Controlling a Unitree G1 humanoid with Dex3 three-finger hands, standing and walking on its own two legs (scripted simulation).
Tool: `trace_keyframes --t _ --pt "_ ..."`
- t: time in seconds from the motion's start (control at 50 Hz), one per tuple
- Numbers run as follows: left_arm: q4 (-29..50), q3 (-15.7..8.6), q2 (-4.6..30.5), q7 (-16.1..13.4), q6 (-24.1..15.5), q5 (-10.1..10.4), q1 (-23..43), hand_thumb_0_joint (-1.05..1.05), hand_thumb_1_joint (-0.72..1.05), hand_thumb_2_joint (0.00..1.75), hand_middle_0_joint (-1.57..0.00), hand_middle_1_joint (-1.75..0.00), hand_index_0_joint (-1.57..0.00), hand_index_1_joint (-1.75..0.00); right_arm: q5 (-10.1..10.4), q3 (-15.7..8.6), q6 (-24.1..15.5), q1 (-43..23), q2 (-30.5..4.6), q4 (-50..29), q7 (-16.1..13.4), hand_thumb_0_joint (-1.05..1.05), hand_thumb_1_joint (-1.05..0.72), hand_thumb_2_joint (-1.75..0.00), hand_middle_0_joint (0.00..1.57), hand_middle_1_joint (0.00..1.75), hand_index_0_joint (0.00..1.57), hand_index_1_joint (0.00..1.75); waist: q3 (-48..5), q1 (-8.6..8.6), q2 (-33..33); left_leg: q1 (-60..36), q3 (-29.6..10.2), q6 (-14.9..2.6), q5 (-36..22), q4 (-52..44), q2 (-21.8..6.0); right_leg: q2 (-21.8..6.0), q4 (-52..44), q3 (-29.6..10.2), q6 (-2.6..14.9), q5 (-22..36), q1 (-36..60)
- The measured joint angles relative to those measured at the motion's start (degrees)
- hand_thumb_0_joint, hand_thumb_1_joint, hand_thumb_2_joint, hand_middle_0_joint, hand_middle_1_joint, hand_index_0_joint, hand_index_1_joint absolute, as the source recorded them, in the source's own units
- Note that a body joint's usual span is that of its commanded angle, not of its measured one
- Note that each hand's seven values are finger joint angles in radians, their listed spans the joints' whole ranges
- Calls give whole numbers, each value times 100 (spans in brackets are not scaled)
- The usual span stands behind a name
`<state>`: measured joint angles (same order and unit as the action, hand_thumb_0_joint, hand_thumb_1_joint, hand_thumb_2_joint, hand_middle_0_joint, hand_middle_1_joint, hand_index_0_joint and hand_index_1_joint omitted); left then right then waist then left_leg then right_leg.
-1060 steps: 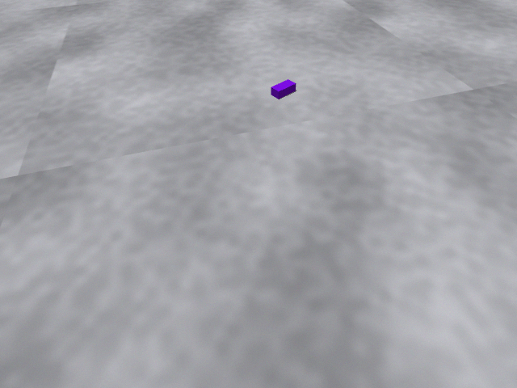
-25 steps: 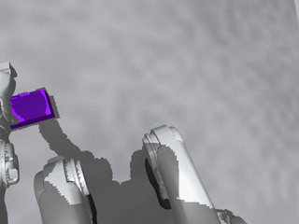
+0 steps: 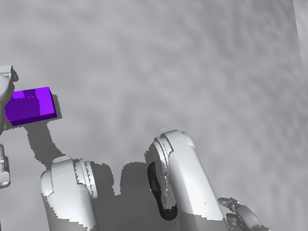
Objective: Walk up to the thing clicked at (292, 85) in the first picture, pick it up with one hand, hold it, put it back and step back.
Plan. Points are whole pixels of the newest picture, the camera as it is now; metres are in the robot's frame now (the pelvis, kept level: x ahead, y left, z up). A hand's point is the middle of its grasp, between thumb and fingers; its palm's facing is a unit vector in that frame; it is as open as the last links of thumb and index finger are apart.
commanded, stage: rest palm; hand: left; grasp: from above
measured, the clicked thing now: (20, 108) +0.49 +0.27 -0.29
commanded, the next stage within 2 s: close in 0.68 s
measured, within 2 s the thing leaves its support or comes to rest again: neither
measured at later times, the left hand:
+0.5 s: hand (12, 107) +0.48 +0.28 -0.24, palm faces -0.45 -0.10 -0.89, open 13.9 cm
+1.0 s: hand (15, 110) +0.48 +0.27 -0.26, palm faces -0.45 -0.11 -0.89, open 12.8 cm
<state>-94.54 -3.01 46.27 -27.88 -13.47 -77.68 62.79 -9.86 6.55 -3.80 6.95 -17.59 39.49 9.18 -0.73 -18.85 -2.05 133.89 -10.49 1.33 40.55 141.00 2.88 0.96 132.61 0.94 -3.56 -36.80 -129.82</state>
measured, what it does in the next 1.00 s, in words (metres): stands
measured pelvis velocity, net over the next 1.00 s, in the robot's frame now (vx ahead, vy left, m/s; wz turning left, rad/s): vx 0.00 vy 0.01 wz -0.08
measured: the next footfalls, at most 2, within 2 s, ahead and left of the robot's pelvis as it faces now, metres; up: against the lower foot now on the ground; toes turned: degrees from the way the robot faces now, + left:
none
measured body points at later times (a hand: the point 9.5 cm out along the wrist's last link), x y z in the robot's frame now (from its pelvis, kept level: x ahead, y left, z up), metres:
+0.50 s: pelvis +0.00 +0.00 -0.02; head +0.28 +0.10 +0.33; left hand +0.50 +0.28 -0.19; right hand +0.01 -0.26 -0.08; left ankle +0.07 +0.12 -0.29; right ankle +0.12 -0.15 -0.29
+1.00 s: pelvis +0.00 +0.01 -0.02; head +0.28 +0.11 +0.32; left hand +0.50 +0.28 -0.21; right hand +0.02 -0.26 -0.07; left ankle +0.07 +0.12 -0.29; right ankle +0.12 -0.15 -0.29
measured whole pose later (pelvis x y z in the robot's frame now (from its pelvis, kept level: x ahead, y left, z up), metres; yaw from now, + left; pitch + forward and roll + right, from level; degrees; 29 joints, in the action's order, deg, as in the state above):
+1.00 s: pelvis +0.00 +0.01 -0.02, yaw -4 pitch +29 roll -15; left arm -102.2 -6.6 55.4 -36.2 -12.9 -77.9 63.3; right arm -15.2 13.7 -12.1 7.6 -20.0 39.1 16.2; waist 7.8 -23.2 -5.7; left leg 134.2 -14.6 1.1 43.0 147.4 2.2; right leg 2.6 135.3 4.1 -4.4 -36.7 -129.2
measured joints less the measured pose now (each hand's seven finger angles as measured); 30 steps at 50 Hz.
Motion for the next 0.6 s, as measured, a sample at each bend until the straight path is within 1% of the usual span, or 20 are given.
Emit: trace_keyframes --t 0.08,0.2,0.36,0.42,0.54,0.6 --pt "-160 -130 106 -158 82 -74 10 0 -44 98 -9 -108 -11 -106 -59 130 -65 103 1 -29 63 -1 -91 -89 20 30 20 30 120 -146 -28 53 -26 -13 4 83 -12 29 47 15 -19 24 -46" --pt "-287 -292 290 -349 143 -46 -45 0 -46 96 -8 -106 -10 -104 -166 314 -175 303 16 39 168 0 -90 -89 20 30 21 30 319 -273 -74 133 -78 -15 19 222 -31 77 136 45 -43 50 -127" --pt "-327 -425 531 -477 109 39 -77 0 -47 96 -8 -103 -9 -102 -308 486 -358 440 5 115 313 0 -90 -89 20 30 21 30 535 -335 -112 169 -171 -7 101 401 -50 125 239 108 -64 34 -161" --pt "-373 -424 596 -494 105 91 -67 0 -48 97 -8 -103 -9 -102 -352 523 -431 422 -14 106 362 0 -90 -89 20 30 21 30 576 -347 -118 167 -213 -12 145 456 -58 139 257 141 -79 15 -150" --pt "-409 -425 653 -523 75 86 -90 0 -48 98 -9 -102 -9 -102 -409 568 -544 324 -60 36 445 0 -90 -89 20 30 21 30 623 -360 -165 116 -278 -10 217 519 -65 145 267 198 -71 -15 -85" --pt "-466 -471 689 -569 49 35 -86 0 -48 99 -9 -102 -9 -102 -439 582 -586 251 -91 -1 485 0 -90 -89 20 30 21 30 645 -367 -200 88 -302 -11 236 536 -66 145 264 221 -62 -25 -48"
